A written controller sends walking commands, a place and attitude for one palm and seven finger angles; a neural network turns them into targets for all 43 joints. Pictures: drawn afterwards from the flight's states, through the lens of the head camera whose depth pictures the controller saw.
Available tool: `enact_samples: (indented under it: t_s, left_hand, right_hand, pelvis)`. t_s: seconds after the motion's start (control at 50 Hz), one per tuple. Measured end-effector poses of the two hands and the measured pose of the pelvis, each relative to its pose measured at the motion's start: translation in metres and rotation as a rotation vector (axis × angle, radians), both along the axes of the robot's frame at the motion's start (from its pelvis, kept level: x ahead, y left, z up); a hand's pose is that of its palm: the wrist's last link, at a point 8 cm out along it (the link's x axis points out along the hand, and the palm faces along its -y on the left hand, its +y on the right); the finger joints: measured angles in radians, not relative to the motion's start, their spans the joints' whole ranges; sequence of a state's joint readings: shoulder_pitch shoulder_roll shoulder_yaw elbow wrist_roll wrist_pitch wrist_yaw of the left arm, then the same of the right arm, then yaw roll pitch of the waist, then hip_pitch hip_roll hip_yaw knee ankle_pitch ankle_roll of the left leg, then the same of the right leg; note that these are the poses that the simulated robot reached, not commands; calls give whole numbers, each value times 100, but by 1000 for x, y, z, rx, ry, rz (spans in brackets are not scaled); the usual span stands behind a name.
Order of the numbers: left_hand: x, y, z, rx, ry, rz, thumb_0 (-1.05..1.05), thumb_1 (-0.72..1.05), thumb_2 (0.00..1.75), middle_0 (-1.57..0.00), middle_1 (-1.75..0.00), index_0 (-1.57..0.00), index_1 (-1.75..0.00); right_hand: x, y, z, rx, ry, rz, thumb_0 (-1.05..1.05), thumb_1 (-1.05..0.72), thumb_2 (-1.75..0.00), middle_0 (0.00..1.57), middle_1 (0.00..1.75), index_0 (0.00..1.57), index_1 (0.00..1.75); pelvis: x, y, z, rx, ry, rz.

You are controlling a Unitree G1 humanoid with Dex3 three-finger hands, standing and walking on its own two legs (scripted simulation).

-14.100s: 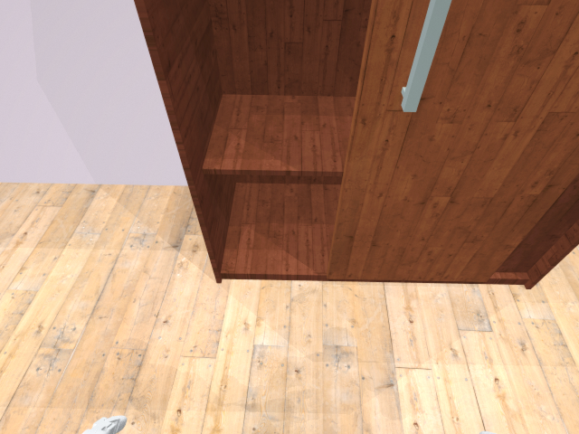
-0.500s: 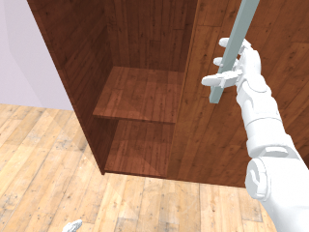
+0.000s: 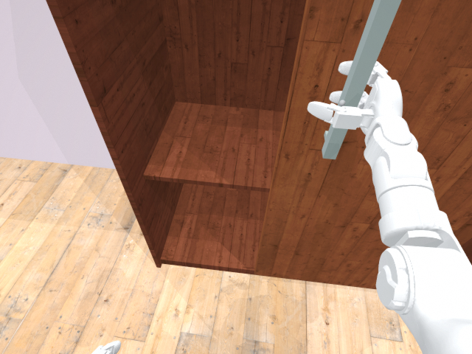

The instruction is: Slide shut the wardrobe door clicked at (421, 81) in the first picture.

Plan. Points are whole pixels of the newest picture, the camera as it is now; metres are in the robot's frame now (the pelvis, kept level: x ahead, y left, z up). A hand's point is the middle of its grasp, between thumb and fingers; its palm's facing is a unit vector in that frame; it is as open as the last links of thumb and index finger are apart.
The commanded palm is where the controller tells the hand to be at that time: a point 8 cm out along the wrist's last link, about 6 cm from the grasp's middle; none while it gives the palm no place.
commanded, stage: grip the handle and tug to test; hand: right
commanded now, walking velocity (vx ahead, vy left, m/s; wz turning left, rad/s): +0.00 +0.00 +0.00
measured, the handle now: (351, 81) +0.53 -0.13 +0.22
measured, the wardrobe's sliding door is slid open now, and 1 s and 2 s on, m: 0.42 0.42 0.41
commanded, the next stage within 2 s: tug the door sideways, standing still in 1.06 s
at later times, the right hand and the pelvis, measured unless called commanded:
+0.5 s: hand (341, 102) +0.47 -0.11 +0.21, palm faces +0.04 +1.00 -0.01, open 6.0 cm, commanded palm +0.45 -0.15 +0.21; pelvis +0.00 +0.00 +0.00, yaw -1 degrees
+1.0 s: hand (340, 103) +0.47 -0.11 +0.21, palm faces +0.03 +1.00 -0.01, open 6.1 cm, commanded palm +0.43 -0.14 +0.21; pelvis +0.01 +0.00 +0.00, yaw +0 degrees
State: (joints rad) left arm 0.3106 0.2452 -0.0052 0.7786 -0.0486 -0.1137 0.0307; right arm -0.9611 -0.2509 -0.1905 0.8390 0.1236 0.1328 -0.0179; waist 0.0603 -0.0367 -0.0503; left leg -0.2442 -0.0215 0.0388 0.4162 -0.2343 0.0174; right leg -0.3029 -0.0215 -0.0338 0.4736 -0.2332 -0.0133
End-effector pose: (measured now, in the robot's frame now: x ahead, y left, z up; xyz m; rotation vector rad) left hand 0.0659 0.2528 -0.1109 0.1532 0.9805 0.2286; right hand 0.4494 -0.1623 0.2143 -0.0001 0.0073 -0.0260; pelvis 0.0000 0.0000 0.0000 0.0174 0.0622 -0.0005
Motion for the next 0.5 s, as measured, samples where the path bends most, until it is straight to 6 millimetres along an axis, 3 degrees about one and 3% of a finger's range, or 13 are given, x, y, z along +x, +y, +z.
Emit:
enact_samples:
  t_s: [0.32,0.5]
  left_hand:
    - [8,0,-2,-5,-4,-32,1,90,90,-20,-30,-20,-30]
    - [4,1,-3,-10,1,-26,1,90,90,-20,-30,-20,-30]
  right_hand:
    - [3,-1,0,-3,8,-9,1,-67,-80,37,134,38,136]
    - [2,1,0,-8,0,-14,0,-68,-79,36,136,35,138]
  pelvis:
    - [-1,4,-1,-2,10,-14]
    - [0,3,-1,-2,9,-12]
